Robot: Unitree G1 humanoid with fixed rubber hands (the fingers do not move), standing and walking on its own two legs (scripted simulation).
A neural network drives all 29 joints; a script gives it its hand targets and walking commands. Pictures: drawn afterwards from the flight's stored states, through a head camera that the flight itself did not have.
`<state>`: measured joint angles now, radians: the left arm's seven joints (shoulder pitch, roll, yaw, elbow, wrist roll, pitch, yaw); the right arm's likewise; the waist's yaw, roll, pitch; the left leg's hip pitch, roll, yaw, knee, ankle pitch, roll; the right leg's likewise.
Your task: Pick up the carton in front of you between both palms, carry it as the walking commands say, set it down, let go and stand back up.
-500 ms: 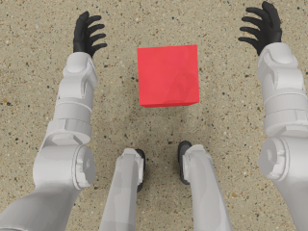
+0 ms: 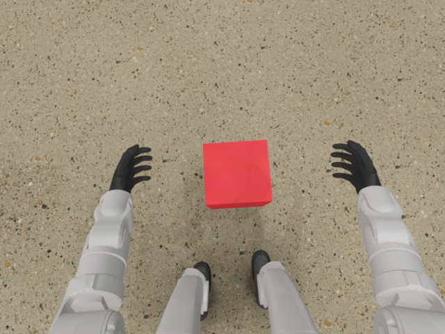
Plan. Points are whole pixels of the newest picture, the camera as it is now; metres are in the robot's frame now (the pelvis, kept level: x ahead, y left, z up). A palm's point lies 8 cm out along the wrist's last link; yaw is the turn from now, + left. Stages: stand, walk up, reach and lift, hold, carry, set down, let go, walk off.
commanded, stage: let go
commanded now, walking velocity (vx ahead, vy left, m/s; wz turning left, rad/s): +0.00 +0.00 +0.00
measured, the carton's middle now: (236, 178) +0.45 -0.02 -0.59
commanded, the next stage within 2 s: stand in 0.90 s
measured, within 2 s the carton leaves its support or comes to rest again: neither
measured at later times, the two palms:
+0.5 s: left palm (56, 292) +0.20 +0.25 -0.01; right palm (402, 288) +0.20 -0.22 -0.01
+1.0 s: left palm (56, 292) +0.20 +0.25 -0.01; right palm (416, 288) +0.20 -0.24 -0.01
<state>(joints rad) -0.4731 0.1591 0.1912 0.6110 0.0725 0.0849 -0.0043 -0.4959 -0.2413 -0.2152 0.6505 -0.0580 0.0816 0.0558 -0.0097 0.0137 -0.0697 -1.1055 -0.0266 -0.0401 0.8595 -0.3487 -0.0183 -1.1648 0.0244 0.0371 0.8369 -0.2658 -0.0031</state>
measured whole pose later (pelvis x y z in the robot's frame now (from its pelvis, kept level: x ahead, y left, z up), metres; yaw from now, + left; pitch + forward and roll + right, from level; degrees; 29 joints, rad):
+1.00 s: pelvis +0.04 +0.00 +0.06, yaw +0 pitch -3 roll -1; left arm 0.19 0.23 0.03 0.49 0.03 0.12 -0.03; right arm 0.22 -0.24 -0.04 0.49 -0.03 0.10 0.02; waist 0.01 0.02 0.08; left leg -0.09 -0.01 -0.06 0.48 -0.33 -0.01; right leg -0.15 0.03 0.02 0.47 -0.26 0.00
